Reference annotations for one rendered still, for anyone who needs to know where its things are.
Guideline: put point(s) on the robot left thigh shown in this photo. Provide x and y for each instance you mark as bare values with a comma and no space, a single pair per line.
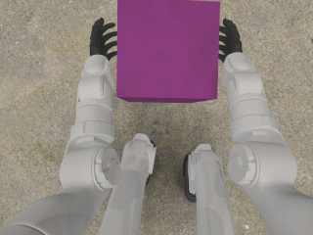
124,209

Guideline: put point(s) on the robot left shin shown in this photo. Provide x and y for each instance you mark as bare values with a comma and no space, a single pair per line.
138,136

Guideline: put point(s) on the robot right upper arm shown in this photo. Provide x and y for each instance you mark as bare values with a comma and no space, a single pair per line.
267,172

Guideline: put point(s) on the carton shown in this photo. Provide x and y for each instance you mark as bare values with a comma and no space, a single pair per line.
167,51

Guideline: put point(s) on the robot left hand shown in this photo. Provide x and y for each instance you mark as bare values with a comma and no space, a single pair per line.
97,39

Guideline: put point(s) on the robot left forearm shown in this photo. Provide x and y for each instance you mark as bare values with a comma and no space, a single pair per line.
93,117

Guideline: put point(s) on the robot right hand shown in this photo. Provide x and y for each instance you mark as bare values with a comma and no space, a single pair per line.
232,40

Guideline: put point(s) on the robot left upper arm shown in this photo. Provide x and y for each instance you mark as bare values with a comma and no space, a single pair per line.
87,176

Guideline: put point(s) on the robot right forearm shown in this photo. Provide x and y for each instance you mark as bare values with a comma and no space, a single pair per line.
247,102

